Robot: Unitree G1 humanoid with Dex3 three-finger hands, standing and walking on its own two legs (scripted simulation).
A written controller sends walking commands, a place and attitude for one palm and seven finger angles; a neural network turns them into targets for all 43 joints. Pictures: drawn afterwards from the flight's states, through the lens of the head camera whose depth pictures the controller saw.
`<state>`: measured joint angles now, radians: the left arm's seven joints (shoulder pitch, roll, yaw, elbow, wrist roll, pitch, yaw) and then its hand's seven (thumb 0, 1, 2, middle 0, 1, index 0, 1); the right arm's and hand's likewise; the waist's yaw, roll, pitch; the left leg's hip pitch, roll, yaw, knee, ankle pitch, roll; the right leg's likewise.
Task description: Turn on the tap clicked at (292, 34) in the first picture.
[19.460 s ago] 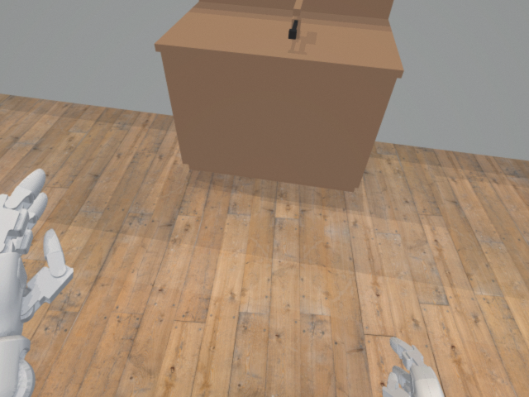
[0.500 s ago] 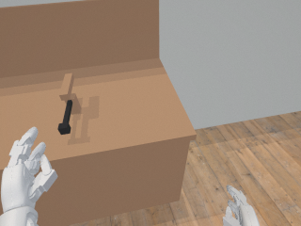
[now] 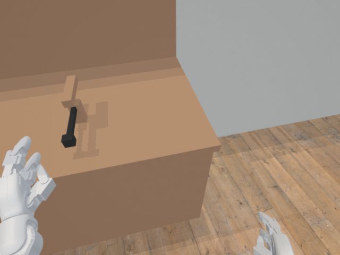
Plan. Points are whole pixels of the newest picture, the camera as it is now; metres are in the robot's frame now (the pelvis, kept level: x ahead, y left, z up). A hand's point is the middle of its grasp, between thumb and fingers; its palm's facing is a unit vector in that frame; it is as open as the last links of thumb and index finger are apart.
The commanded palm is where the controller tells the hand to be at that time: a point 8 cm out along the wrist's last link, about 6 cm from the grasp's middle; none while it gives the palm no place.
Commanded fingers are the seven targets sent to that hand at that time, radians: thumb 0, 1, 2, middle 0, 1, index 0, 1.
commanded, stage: reach beside the lever's end, fingers flat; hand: left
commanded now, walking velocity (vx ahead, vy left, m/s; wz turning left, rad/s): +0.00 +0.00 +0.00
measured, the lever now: (69, 140) +0.38 +0.33 +0.05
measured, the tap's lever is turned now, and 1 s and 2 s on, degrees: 0 0 0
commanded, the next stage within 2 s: push the lever round in 1.64 s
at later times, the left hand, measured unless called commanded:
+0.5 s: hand (55, 166) +0.27 +0.30 +0.09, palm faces +0.53 -0.84 -0.09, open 7.6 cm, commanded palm +0.23 +0.34 +0.09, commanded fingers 0.00 0.90 0.90 -0.17 -0.22 -0.17 -0.22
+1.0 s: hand (53, 156) +0.31 +0.33 +0.06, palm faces +0.55 -0.83 -0.10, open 7.8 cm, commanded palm +0.27 +0.37 +0.06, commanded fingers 0.00 0.90 0.90 -0.15 -0.15 -0.15 -0.15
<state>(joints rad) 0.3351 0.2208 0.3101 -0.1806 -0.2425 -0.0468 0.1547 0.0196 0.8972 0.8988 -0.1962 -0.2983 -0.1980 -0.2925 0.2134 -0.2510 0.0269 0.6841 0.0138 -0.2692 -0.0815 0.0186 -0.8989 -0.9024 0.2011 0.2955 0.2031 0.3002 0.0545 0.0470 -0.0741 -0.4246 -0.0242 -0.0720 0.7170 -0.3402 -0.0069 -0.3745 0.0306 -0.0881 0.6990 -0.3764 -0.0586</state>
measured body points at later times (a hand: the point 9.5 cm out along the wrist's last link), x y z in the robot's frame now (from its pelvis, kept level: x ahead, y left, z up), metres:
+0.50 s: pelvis +0.00 +0.02 +0.00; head +0.02 +0.01 +0.45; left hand +0.24 +0.34 +0.09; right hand +0.18 -0.22 -0.09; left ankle +0.02 +0.13 -0.72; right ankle -0.01 -0.08 -0.72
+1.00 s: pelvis +0.00 +0.02 -0.01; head +0.04 +0.02 +0.44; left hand +0.28 +0.37 +0.07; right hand +0.14 -0.24 -0.11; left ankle +0.02 +0.13 -0.72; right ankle -0.01 -0.08 -0.72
